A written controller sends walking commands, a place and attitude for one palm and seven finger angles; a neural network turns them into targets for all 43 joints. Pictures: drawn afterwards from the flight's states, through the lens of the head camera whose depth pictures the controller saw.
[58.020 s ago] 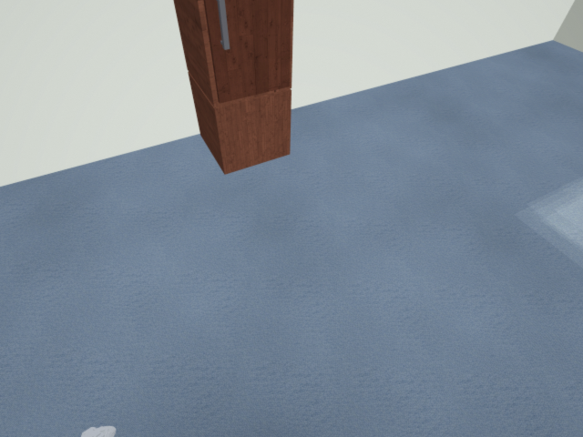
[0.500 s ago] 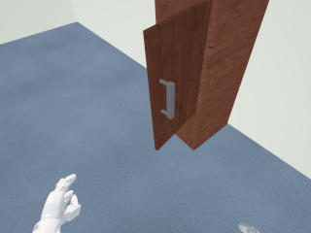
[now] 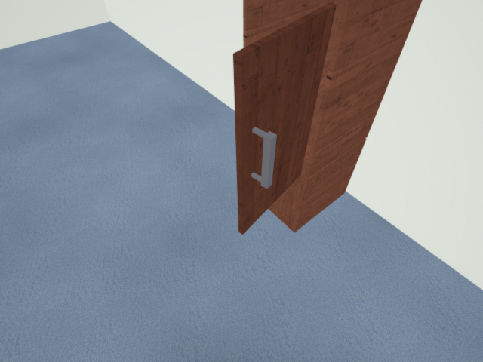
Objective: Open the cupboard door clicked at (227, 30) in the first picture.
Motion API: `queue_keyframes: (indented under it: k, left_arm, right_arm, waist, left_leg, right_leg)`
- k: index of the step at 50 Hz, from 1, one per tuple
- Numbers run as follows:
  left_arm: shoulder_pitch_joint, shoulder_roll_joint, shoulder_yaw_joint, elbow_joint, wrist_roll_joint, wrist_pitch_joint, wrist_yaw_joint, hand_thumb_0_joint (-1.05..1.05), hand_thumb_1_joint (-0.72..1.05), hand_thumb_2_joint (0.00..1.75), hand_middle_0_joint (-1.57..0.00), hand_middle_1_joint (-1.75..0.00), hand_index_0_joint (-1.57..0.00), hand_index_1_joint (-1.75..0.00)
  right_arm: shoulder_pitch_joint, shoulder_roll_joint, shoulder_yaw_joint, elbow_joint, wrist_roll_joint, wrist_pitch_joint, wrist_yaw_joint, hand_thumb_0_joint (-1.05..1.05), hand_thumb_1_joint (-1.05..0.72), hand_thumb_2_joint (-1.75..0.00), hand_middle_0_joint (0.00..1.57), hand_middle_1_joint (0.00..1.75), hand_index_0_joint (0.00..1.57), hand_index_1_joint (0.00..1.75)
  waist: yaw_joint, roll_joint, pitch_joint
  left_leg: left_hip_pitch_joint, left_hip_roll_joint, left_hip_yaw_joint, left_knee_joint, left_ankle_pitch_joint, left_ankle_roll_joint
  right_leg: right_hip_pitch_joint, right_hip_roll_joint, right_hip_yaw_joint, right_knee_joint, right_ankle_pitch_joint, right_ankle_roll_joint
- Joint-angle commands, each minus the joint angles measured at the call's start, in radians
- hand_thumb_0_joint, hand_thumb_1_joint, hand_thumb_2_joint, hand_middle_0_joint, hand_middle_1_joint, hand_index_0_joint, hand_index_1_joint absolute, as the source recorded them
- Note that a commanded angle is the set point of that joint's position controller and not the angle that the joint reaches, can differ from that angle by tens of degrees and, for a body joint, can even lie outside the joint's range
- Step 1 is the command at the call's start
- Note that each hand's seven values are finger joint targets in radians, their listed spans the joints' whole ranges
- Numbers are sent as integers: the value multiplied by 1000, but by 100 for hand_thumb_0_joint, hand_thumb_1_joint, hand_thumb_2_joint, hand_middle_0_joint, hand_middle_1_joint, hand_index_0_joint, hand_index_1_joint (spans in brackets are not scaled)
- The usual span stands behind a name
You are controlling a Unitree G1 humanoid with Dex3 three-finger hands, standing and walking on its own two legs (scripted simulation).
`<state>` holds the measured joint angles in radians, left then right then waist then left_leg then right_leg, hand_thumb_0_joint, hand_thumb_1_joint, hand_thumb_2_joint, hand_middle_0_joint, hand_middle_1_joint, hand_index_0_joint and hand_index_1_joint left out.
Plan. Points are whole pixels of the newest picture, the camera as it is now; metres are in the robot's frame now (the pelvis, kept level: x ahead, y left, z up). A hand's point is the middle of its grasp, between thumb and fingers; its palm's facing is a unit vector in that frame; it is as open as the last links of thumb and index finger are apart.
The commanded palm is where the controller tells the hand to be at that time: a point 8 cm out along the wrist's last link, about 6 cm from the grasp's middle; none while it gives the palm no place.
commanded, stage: let the arm hang, fingers relaxed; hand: left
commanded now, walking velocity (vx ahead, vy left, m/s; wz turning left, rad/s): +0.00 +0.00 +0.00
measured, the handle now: (261, 158) +0.57 -0.01 -0.02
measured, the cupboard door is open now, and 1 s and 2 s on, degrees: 100 100 100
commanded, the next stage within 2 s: look to check the result in 0.44 s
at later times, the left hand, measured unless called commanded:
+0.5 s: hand out of the picture -0.03 +0.16 -0.18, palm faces +0.05 -0.99 -0.15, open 7.4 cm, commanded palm none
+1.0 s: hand out of the picture -0.03 +0.16 -0.18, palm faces +0.04 -0.99 -0.16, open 7.4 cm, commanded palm none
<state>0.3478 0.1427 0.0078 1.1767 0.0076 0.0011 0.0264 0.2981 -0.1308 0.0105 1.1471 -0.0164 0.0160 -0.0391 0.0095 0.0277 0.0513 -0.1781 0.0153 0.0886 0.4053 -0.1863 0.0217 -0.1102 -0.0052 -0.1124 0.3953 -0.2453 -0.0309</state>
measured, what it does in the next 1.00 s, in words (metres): stands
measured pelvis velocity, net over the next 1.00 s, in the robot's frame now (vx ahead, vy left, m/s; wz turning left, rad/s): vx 0.00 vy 0.01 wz -0.01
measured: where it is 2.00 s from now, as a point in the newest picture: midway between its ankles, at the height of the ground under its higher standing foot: outside the picture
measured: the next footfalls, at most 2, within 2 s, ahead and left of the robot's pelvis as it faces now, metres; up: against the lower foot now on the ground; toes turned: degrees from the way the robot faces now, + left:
none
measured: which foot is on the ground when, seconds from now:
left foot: down 0.00-1.00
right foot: down 0.00-1.00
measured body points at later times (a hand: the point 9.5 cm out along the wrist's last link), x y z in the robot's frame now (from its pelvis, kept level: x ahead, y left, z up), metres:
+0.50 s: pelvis -0.01 +0.01 +0.00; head +0.00 +0.01 +0.45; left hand -0.03 +0.21 -0.16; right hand -0.05 -0.18 -0.17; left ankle +0.02 +0.10 -0.74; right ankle -0.02 -0.09 -0.74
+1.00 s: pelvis +0.00 +0.01 +0.00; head +0.01 +0.00 +0.45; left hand -0.03 +0.21 -0.16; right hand -0.02 -0.19 -0.17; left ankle +0.02 +0.10 -0.74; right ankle -0.02 -0.10 -0.74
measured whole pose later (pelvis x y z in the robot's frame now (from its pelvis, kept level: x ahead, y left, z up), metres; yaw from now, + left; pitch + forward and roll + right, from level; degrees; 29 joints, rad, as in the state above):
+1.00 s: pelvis +0.00 +0.01 +0.00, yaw -1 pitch -2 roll +0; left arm 0.32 0.10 0.01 1.17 0.01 -0.01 0.03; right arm 0.30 -0.11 0.00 1.15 -0.02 0.00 -0.04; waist 0.00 0.01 0.05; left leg -0.19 0.00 0.11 0.40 -0.19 0.04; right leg -0.14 -0.02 -0.09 0.42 -0.26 -0.02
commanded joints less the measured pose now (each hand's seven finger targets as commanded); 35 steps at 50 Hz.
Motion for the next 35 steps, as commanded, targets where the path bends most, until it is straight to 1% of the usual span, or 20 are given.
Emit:
queue_keyframes:
  k: [1,4,5,7,10,11,13,14,16,17,18,23,24,25,28,30,33,34,35]
  left_arm:
    - [47,75,6,-17,-3,-12,12,0,90,90,-20,-30,-20,-30]
    - [65,63,8,-10,-1,-11,15,0,90,90,-20,-30,-20,-30]
    - [62,59,8,-9,-1,-10,15,0,90,90,-20,-30,-20,-30]
    - [66,51,10,-11,-1,-11,16,0,90,90,-20,-30,-20,-30]
    - [69,44,13,-13,0,-11,17,0,90,90,-20,-30,-20,-30]
    - [65,42,13,-14,1,-11,17,0,90,90,-20,-30,-20,-30]
    - [66,36,15,-17,1,-11,17,0,90,90,-20,-30,-20,-30]
    - [71,34,16,-18,2,-12,19,0,90,90,-20,-30,-20,-30]
    - [66,34,16,-19,1,-12,18,0,90,90,-20,-30,-20,-30]
    - [66,29,17,-18,2,-11,18,0,90,90,-20,-30,-20,-30]
    - [70,28,16,-19,2,-12,18,0,90,90,-20,-30,-20,-30]
    - [69,28,18,-21,3,-10,17,0,90,90,-20,-30,-20,-30]
    - [74,28,19,-22,4,-11,18,0,90,90,-20,-30,-20,-30]
    - [69,29,18,-23,3,-10,17,0,90,90,-20,-30,-20,-30]
    - [68,31,19,-23,4,-11,17,0,90,90,-20,-30,-20,-30]
    - [71,34,17,-23,4,-13,18,0,90,90,-20,-30,-20,-30]
    - [71,36,16,-21,3,-13,17,0,90,90,-20,-30,-20,-30]
    - [75,41,16,-20,4,-15,18,0,90,90,-20,-30,-20,-30]
    - [69,41,16,-20,3,-16,18,0,90,90,-20,-30,-20,-30]
  right_arm:
    - [76,-71,-10,0,-6,-12,-3,0,-90,-90,20,30,20,30]
    - [85,-62,-11,5,-5,-12,-3,0,-90,-90,20,30,20,30]
    - [92,-54,-11,7,-6,-12,-3,0,-90,-90,20,30,20,30]
    - [98,-47,-12,8,-7,-13,-4,0,-90,-90,20,30,20,30]
    - [108,-39,-14,10,-8,-15,-5,0,-90,-90,20,30,20,30]
    - [113,-35,-15,12,-8,-16,-5,0,-90,-90,20,30,20,30]
    - [117,-34,-15,10,-8,-17,-5,0,-90,-90,20,30,20,30]
    - [120,-34,-17,7,-7,-17,-6,0,-90,-90,20,30,20,30]
    - [125,-31,-16,7,-8,-20,-6,0,-90,-90,20,30,20,30]
    - [124,-31,-17,7,-8,-18,-6,0,-90,-90,20,30,20,30]
    - [125,-32,-18,5,-8,-19,-6,0,-90,-90,20,30,20,30]
    - [129,-37,-18,2,-8,-19,-6,0,-90,-90,20,30,20,30]
    - [129,-42,-20,-3,-7,-18,-6,0,-90,-90,20,30,20,30]
    - [131,-40,-20,1,-8,-18,-6,0,-90,-90,20,30,20,30]
    - [127,-44,-20,-2,-8,-20,-5,0,-90,-90,20,30,20,30]
    - [126,-43,-21,-4,-6,-20,-5,0,-90,-90,20,30,20,30]
    - [118,-47,-19,-3,-6,-20,-4,0,-90,-90,20,30,20,30]
    - [115,-52,-21,-4,-4,-19,-4,0,-90,-90,20,30,20,30]
    - [119,-49,-20,-2,-5,-20,-3,0,-90,-90,20,30,20,30]
  waist:
    - [-13,-37,64]
    - [-7,-31,82]
    - [-11,-27,81]
    - [-10,-34,82]
    - [-10,-15,76]
    - [-11,-13,85]
    - [-11,-9,85]
    - [-8,-21,78]
    - [-11,-8,74]
    - [-12,-8,88]
    - [-13,-3,80]
    - [-14,-2,83]
    - [-13,-21,75]
    - [-15,-13,77]
    - [-14,-11,69]
    - [-15,-31,62]
    - [-17,-25,59]
    - [-14,-37,56]
    - [-19,-38,54]
  left_leg:
    - [-16,96,-99,-90,7,16]
    - [-25,93,-99,-92,-13,17]
    - [-31,92,-99,-97,-26,17]
    - [-35,90,-99,-100,-32,18]
    - [-41,90,-100,-98,-37,18]
    - [-50,90,-102,-103,-42,18]
    - [-54,90,-106,-107,-51,19]
    - [-51,92,-107,-100,-42,20]
    - [-51,90,-107,-102,-37,20]
    - [-55,92,-107,-106,-55,19]
    - [-50,92,-108,-106,-53,20]
    - [-58,95,-117,-117,-79,22]
    - [-50,97,-117,-110,-71,23]
    - [-58,96,-119,-113,-80,23]
    - [-50,98,-118,-117,-66,24]
    - [-37,97,-117,-107,-39,26]
    - [-23,95,-111,-102,-28,24]
    - [-16,95,-108,-93,-15,24]
    - [-15,96,-105,-95,-6,23]
  right_leg:
    - [-85,-109,112,-98,19,-20]
    - [-101,-107,109,-95,1,-19]
    - [-100,-107,111,-90,-3,-18]
    - [-105,-107,111,-86,-3,-18]
    - [-104,-105,109,-76,2,-17]
    - [-105,-104,109,-73,5,-16]
    - [-106,-102,107,-69,6,-16]
    - [-103,-100,107,-69,8,-16]
    - [-100,-102,108,-65,17,-16]
    - [-112,-100,108,-66,6,-15]
    - [-112,-99,110,-65,11,-16]
    - [-115,-98,106,-59,3,-13]
    - [-117,-94,107,-58,6,-12]
    - [-115,-96,107,-58,1,-12]
    - [-111,-98,107,-54,18,-10]
    - [-110,-101,108,-57,26,-11]
    - [-116,-103,112,-62,25,-11]
    - [-117,-103,112,-66,27,-11]
    - [-111,-105,113,-65,32,-11]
